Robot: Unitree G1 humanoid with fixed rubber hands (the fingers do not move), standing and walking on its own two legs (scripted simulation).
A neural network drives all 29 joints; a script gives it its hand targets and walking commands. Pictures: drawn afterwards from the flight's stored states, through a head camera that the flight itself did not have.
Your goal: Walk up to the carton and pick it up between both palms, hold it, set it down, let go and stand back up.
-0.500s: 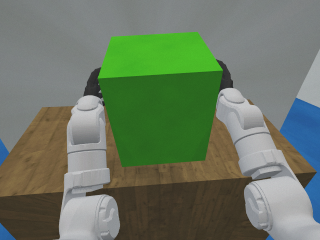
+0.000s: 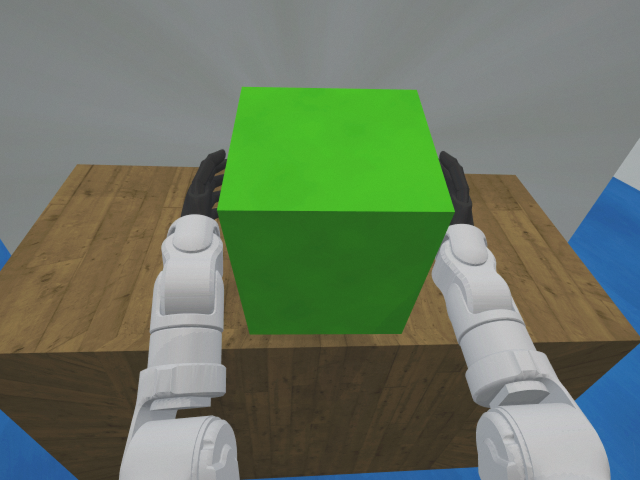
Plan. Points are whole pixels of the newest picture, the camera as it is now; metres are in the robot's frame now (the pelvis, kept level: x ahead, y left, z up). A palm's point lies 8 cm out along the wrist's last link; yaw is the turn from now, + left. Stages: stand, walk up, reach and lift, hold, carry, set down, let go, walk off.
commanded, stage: set down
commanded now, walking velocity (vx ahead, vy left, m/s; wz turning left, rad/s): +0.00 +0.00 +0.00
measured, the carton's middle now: (327, 219) +0.41 +0.00 +0.15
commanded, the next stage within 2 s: none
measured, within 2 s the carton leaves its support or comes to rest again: neither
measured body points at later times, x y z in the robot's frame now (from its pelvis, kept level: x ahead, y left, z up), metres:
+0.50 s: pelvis +0.01 +0.01 +0.00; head -0.01 +0.05 +0.45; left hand +0.42 +0.15 +0.15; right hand +0.41 -0.15 +0.17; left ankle +0.03 +0.10 -0.75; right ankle +0.00 -0.10 -0.75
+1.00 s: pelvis +0.02 +0.01 +0.00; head +0.01 +0.04 +0.45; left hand +0.44 +0.14 +0.13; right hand +0.42 -0.16 +0.15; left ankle +0.03 +0.10 -0.75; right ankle +0.00 -0.10 -0.75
